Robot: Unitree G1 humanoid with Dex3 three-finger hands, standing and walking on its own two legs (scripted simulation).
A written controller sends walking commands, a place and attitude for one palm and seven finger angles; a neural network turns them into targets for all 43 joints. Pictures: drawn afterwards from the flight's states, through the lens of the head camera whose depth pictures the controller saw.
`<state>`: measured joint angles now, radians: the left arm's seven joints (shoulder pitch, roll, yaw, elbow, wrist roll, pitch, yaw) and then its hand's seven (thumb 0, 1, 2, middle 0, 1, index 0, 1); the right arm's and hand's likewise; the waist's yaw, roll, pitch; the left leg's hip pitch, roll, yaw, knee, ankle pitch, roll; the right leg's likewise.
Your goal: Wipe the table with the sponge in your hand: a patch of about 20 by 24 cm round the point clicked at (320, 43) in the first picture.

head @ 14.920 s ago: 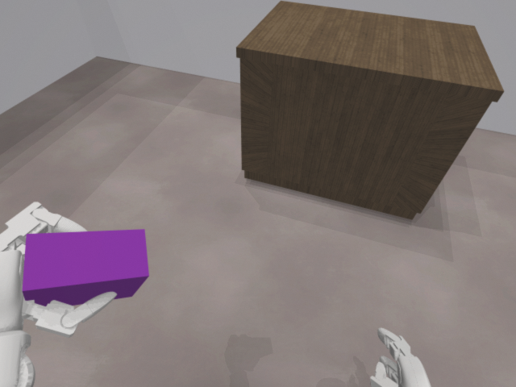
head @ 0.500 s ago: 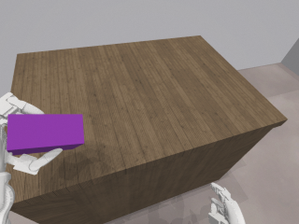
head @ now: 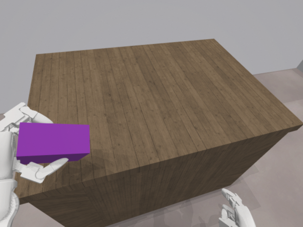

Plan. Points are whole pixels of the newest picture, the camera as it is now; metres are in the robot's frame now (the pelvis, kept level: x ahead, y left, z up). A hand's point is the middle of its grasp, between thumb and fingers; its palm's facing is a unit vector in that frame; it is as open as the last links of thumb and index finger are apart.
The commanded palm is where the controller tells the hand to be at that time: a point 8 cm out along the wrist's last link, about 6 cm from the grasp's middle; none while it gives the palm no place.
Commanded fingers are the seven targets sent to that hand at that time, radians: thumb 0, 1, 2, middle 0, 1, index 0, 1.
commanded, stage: come to a stop and stand still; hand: left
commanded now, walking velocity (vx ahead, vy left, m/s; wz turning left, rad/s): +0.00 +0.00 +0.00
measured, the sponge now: (63, 144) +0.24 +0.22 +0.14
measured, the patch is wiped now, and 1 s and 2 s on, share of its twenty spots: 0.00 0.00 0.00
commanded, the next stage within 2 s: look again from close up in 0.16 s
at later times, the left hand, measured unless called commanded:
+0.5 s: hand (33, 142) +0.23 +0.27 +0.15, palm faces +0.35 -0.88 -0.33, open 10.0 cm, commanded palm +0.18 +0.30 +0.18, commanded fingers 0.00 0.10 1.30 -1.20 -1.60 -1.20 -1.60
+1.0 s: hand (13, 130) +0.23 +0.30 +0.18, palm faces +0.22 -0.85 -0.48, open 10.0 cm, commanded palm +0.17 +0.36 +0.18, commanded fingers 0.00 0.10 1.30 -1.20 -1.60 -1.20 -1.60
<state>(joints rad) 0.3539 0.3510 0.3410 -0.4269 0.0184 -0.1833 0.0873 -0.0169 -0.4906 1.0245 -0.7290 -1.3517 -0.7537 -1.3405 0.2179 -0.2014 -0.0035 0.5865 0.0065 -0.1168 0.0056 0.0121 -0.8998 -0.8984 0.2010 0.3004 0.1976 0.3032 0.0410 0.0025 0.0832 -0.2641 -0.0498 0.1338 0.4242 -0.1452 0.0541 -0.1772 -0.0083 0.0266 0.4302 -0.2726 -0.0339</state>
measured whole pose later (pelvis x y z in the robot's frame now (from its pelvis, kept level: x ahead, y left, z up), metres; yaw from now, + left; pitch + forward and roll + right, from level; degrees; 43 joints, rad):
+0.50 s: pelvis +0.01 +0.03 -0.01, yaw -2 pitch -4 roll -4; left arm 0.39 0.36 0.34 -0.48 -0.01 -0.17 0.08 -0.02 -0.49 1.03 -0.73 -1.35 -0.75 -1.34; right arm 0.20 -0.19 0.00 0.60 0.01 -0.12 -0.01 0.01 -0.90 -0.90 0.20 0.30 0.20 0.30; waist 0.04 -0.02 0.06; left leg -0.31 -0.08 0.14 0.55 -0.19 0.12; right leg -0.26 0.04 0.04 0.68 -0.37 -0.02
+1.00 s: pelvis -0.01 +0.09 -0.02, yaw -4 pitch -2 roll -1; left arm 0.45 0.45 0.40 -0.61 -0.04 -0.20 0.06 -0.02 -0.49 1.03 -0.73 -1.35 -0.75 -1.34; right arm 0.24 -0.13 0.03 0.56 0.02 -0.12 0.05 0.01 -0.90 -0.90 0.20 0.30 0.20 0.30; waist -0.03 -0.01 0.09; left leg -0.31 -0.02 -0.08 0.77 -0.38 0.02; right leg -0.31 0.09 -0.10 0.58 -0.23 -0.10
